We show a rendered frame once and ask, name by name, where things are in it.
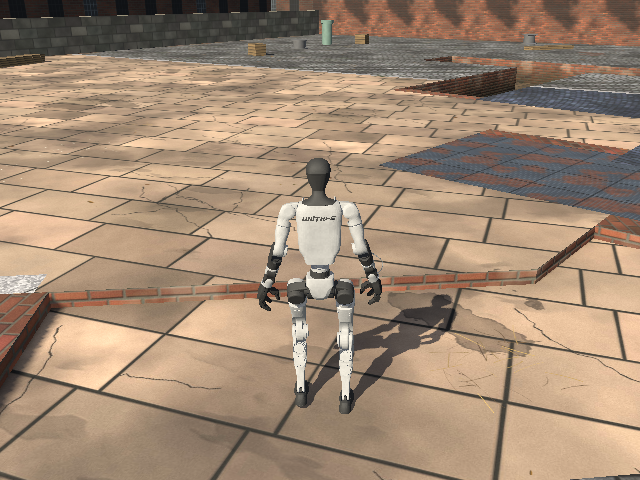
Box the robot left upper arm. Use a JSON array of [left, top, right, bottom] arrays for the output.
[[272, 202, 298, 257]]

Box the robot right upper arm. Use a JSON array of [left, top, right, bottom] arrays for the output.
[[339, 201, 368, 255]]

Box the robot right hand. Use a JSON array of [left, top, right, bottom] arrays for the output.
[[360, 279, 382, 305]]

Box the robot left hand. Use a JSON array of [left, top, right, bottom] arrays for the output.
[[257, 284, 280, 311]]

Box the left robot forearm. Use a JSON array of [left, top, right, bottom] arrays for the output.
[[261, 242, 282, 288]]

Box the right robot forearm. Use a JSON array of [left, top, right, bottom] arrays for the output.
[[358, 239, 379, 283]]

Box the right robot thigh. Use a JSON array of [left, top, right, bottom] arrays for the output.
[[334, 279, 355, 349]]

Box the humanoid robot torso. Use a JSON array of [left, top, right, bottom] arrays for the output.
[[296, 196, 342, 300]]

